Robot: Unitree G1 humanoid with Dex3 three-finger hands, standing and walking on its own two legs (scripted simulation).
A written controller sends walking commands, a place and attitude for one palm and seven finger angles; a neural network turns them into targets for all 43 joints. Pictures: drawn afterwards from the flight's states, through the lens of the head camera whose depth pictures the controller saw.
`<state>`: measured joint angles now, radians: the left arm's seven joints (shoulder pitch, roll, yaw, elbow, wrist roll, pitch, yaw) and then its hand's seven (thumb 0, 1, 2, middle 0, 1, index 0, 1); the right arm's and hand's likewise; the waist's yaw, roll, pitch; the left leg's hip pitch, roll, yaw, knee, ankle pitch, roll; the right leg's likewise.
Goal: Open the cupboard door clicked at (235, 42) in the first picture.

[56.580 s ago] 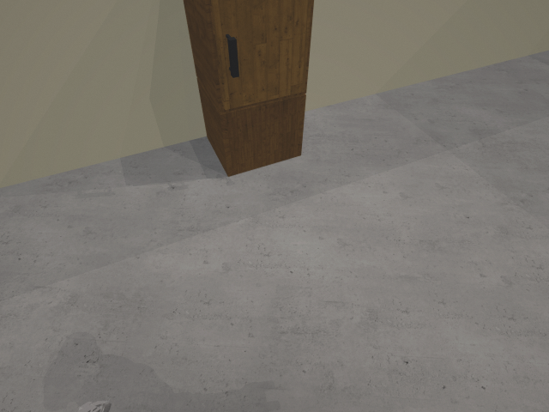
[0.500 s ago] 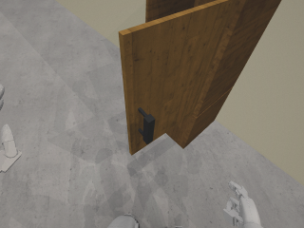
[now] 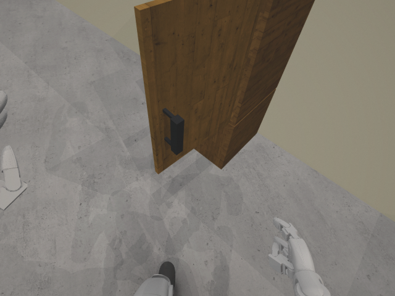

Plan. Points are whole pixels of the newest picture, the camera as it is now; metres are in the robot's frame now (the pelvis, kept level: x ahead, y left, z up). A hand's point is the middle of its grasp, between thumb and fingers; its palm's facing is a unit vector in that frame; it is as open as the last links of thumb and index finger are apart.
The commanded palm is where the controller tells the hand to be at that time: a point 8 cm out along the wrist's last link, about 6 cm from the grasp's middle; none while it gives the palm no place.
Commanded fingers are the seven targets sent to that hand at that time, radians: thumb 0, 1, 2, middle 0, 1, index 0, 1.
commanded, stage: stop stepping back and stand still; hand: left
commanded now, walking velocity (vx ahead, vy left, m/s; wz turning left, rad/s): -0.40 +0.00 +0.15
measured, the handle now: (171, 131) +0.55 +0.13 -0.08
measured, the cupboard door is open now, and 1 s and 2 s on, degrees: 85 85 85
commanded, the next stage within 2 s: let the arm hang, fingers relaxed in 0.78 s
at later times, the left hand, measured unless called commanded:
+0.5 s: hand out of the picture +0.14 +0.29 +0.17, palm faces +0.52 -0.75 -0.40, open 7.4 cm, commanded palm +0.08 +0.32 +0.19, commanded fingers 0.00 0.90 0.90 -0.20 -0.30 -0.20 -0.30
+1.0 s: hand (29, 286) +0.12 +0.29 +0.01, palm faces +0.23 -0.85 -0.47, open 7.4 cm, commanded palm none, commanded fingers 0.00 0.90 0.90 -0.20 -0.30 -0.20 -0.30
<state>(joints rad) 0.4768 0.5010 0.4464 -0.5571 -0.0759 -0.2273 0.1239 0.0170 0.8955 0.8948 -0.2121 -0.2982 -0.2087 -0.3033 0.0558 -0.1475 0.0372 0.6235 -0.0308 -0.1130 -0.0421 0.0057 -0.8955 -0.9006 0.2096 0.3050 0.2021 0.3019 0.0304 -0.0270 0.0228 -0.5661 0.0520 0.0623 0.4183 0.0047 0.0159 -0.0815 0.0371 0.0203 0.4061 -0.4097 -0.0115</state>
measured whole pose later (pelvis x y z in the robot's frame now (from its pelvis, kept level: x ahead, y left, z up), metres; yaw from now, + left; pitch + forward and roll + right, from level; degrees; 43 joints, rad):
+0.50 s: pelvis -0.05 +0.01 +0.00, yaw +3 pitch -1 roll +0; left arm 0.50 0.37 0.41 -0.39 -0.03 -0.20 0.16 0.01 0.89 0.89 -0.22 -0.30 -0.21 -0.30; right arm 0.29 -0.23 -0.02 0.72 0.01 -0.14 -0.11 0.01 -0.90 -0.90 0.20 0.30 0.20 0.30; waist -0.01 -0.02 -0.04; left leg -0.33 -0.01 0.03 0.58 -0.24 0.02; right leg -0.14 -0.03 -0.01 0.58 -0.42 0.02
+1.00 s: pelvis -0.07 +0.01 +0.01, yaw +4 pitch +1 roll -1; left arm 0.27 0.36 0.16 0.24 0.02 -0.05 0.03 0.00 0.90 0.90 -0.20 -0.30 -0.20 -0.30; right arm 0.14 -0.30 -0.01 0.82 -0.01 -0.07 -0.01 0.00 -0.90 -0.90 0.21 0.30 0.20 0.30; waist 0.02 0.08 -0.03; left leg -0.40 -0.01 0.00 0.56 -0.18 0.02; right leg -0.20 -0.02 -0.05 0.54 -0.37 0.01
